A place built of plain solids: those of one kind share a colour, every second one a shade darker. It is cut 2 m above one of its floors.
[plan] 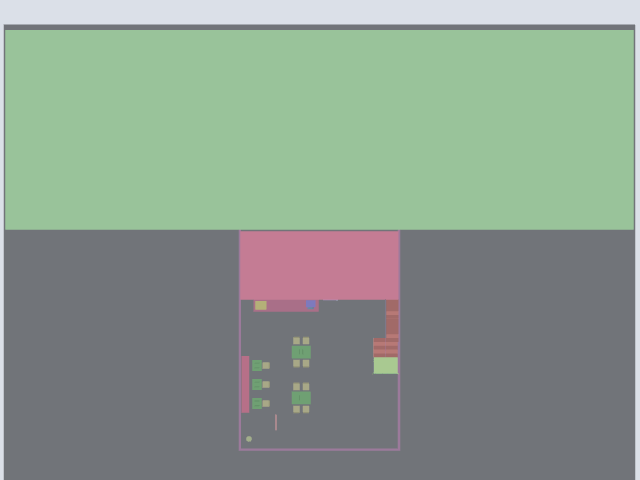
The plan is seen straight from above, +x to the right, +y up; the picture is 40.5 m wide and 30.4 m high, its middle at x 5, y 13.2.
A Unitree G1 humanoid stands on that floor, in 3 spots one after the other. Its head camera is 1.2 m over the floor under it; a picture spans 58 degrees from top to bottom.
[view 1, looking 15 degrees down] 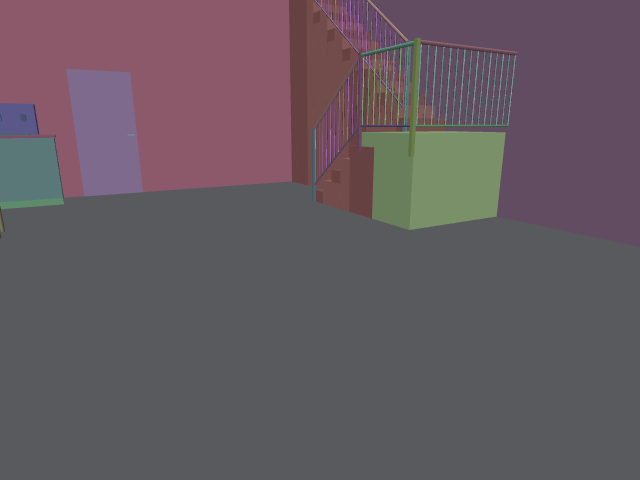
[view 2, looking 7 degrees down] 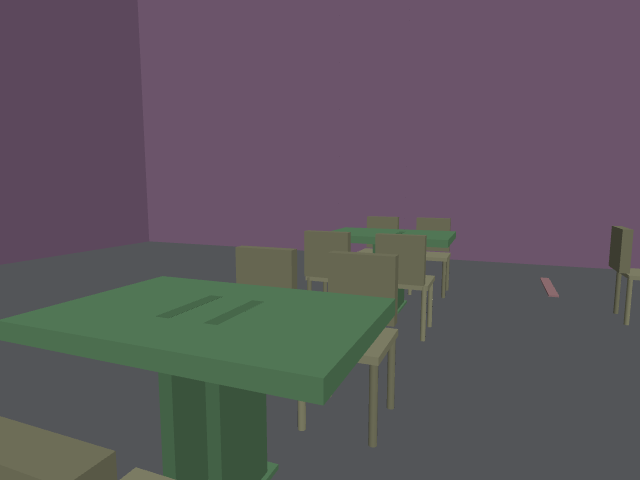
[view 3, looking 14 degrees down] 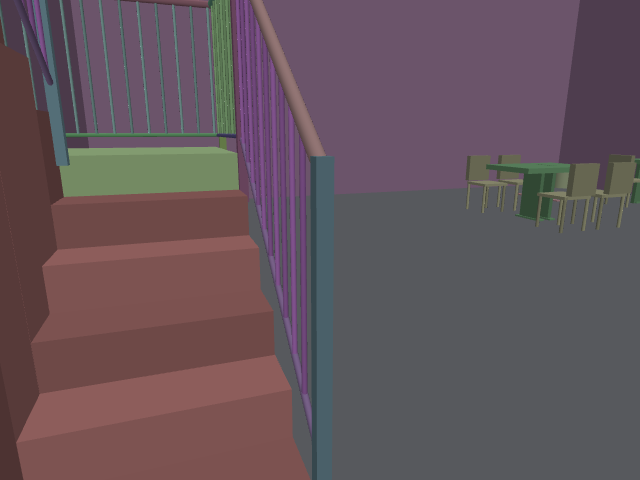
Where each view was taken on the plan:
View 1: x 5.03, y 1.00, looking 60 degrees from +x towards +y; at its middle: ground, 4.64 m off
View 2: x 2.85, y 7.41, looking -68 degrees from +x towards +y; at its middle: side_chair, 3.51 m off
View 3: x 8.73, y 7.99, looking -109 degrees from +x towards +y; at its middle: stair_guard_post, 1.07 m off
